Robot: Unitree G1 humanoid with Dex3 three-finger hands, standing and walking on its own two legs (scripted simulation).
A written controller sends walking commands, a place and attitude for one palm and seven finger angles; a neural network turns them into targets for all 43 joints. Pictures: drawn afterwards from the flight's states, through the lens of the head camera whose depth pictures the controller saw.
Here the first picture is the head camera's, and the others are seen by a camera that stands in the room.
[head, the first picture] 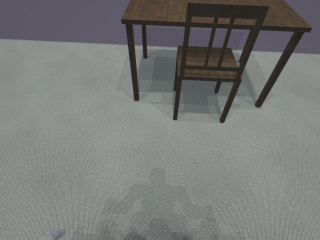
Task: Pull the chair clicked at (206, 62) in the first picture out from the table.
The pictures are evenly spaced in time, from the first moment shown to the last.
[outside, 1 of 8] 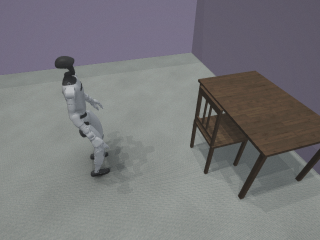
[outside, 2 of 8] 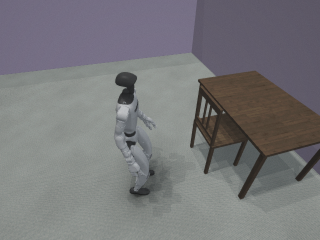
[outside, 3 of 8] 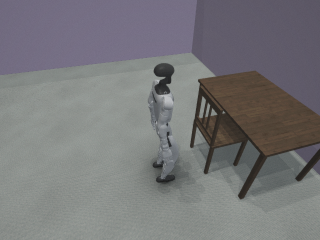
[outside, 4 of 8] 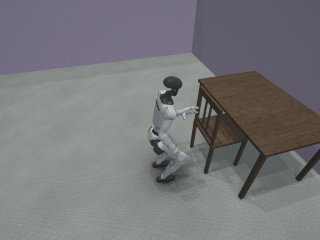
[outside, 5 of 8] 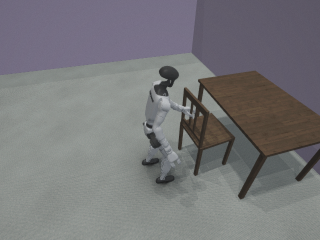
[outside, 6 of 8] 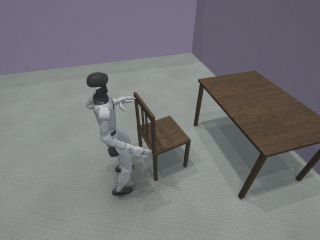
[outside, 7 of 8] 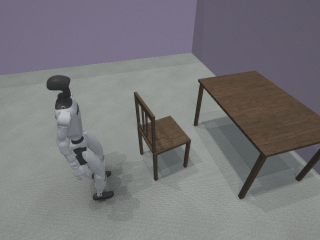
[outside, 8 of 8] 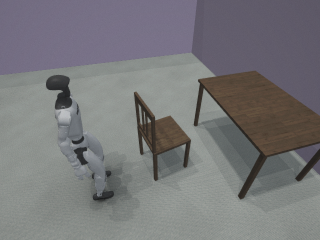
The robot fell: no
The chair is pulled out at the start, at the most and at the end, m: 0.00 0.60 0.60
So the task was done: yes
